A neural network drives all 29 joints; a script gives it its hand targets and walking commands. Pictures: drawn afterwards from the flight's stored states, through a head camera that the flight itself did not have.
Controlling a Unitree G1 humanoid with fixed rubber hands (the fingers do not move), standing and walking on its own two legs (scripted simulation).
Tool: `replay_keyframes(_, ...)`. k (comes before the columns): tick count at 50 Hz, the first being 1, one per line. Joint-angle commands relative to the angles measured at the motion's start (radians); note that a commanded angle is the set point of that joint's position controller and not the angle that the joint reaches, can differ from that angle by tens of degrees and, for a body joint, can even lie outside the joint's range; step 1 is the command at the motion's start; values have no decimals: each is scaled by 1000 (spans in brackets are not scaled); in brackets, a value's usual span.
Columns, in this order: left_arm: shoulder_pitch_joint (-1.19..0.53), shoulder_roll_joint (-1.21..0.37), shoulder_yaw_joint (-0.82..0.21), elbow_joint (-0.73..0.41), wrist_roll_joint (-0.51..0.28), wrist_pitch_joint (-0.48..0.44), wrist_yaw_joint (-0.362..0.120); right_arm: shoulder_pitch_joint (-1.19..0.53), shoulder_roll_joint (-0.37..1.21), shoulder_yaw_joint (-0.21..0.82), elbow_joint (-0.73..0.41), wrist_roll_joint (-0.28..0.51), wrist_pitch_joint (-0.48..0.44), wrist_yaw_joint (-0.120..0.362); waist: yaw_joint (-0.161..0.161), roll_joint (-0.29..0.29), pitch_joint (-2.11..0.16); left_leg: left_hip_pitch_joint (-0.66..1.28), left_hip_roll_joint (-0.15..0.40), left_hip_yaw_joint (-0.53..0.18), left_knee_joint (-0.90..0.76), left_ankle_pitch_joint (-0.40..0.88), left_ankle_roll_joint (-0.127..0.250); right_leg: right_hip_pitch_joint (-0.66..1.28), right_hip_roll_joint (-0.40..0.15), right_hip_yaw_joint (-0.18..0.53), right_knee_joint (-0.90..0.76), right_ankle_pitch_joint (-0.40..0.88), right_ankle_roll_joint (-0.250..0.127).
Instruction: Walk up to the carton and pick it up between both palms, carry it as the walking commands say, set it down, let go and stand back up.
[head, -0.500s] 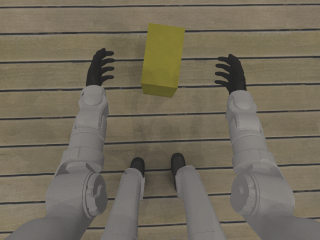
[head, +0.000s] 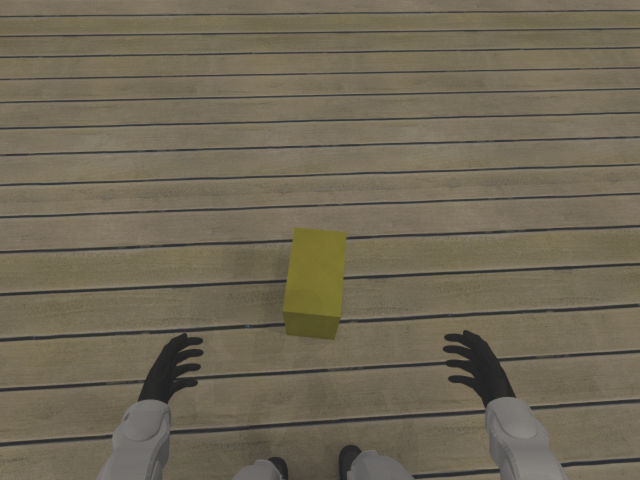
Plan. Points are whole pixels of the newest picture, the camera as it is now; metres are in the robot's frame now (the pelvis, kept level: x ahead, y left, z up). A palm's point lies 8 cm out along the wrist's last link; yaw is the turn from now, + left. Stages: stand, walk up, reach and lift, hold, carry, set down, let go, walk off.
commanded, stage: let go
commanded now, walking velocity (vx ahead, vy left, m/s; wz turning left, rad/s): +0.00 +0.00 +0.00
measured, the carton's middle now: (315, 286) +0.58 -0.01 -0.64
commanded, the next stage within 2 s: stand in 0.60 s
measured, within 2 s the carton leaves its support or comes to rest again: neither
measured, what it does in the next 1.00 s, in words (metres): stands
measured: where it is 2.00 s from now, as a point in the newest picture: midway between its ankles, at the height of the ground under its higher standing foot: outside the picture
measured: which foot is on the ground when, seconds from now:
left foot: down 0.00-1.00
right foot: down 0.00-1.00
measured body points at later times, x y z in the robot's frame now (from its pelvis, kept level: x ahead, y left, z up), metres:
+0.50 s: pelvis +0.02 +0.01 +0.01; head +0.02 +0.02 +0.46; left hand +0.18 +0.25 -0.07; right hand +0.20 -0.22 -0.06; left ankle -0.01 +0.12 -0.73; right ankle +0.01 -0.11 -0.73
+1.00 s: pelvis +0.03 +0.01 +0.01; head +0.05 +0.01 +0.46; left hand +0.16 +0.30 -0.10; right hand +0.17 -0.28 -0.09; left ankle -0.01 +0.12 -0.73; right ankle +0.01 -0.11 -0.73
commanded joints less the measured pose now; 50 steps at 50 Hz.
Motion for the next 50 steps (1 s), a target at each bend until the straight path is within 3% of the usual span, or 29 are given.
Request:
replay_keyframes(1,66,112,-18,-182,-21,-29,-12,87,-120,-4,-127,29,-15,-2,3,11,-243,314,7,55,-126,282,-19,395,-9,-67,-106,323,40)
replay_keyframes(4,167,123,-11,-166,-13,0,-25,165,-123,6,-131,27,8,6,12,51,-125,327,8,69,-172,248,-19,434,-14,-69,-152,270,33)
replay_keyframes(10,186,143,-22,-192,-33,56,-55,135,-136,18,-165,40,59,25,34,39,32,333,20,68,-208,151,-22,471,-24,-76,-186,139,21)
replay_keyframes(13,175,153,-29,-202,-50,79,-66,127,-147,5,-175,25,89,25,33,1,52,348,21,72,-210,106,-26,502,-23,-82,-190,98,21)
replay_keyframes(16,178,158,-23,-215,-52,94,-64,146,-151,-9,-170,23,109,23,23,19,45,380,19,63,-206,133,-31,514,-18,-85,-180,116,18)
replay_keyframes(17,158,158,-22,-227,-54,99,-67,137,-147,-8,-172,19,113,22,20,-19,52,381,18,58,-206,123,-28,515,-19,-83,-181,101,21)
replay_keyframes(21,177,159,-21,-230,-45,117,-62,152,-157,-14,-163,14,133,16,9,31,70,401,20,46,-199,162,-35,517,-11,-82,-168,125,16)
replay_keyframes(22,170,157,-23,-227,-49,117,-61,146,-162,-23,-164,11,136,13,-7,15,66,417,23,43,-198,182,-34,508,-6,-81,-167,135,16)
replay_keyframes(23,176,161,-13,-227,-41,116,-56,153,-161,-8,-161,18,140,9,2,48,68,419,18,42,-192,213,-37,511,-3,-72,-163,152,14)
replay_keyframes(25,168,170,-3,-229,-38,100,-48,138,-165,0,-178,27,158,5,6,23,58,425,22,37,-183,244,-32,510,9,-70,-150,168,19)
replay_keyframes(26,187,163,-4,-219,-38,100,-43,143,-168,13,-169,33,169,2,23,63,62,411,25,41,-178,261,-37,514,9,-68,-149,157,13)
replay_keyframes(28,196,162,-15,-209,-52,88,-35,153,-187,9,-176,24,184,-9,16,33,15,431,28,46,-156,315,-41,507,19,-69,-130,181,19)
replay_keyframes(29,192,162,-16,-213,-56,85,-26,152,-192,17,-185,30,189,-17,15,61,-5,440,32,45,-145,336,-44,495,23,-67,-121,180,19)
replay_keyframes(30,183,257,13,-40,-32,67,11,91,-274,-11,-52,10,121,-56,42,77,47,301,51,9,-127,165,-42,386,-57,-41,-127,119,23)
replay_keyframes(32,181,285,11,-20,-9,46,23,109,-257,-6,-20,0,71,-68,22,41,53,316,51,-19,-149,21,-22,347,-68,-7,-124,-5,19)
replay_keyframes(34,169,265,8,-8,-7,31,27,100,-264,-4,4,-5,48,-69,27,35,31,315,75,-50,-150,-9,-11,337,-64,-3,-127,-21,10)
replay_keyframes(41,144,272,-4,82,-19,9,32,117,-292,-7,92,7,9,-76,16,24,-65,382,99,-63,-112,297,-6,388,-83,6,-83,204,-1)
replay_keyframes(43,153,284,-1,111,-17,5,33,108,-296,0,116,7,8,-78,24,8,-71,387,99,-59,-114,305,-4,406,-87,20,-95,215,-4)
replay_keyframes(50,143,318,-2,186,-21,-2,36,136,-331,8,176,12,4,-84,14,32,-54,403,100,-55,-127,351,-5,428,-104,36,-116,276,-10)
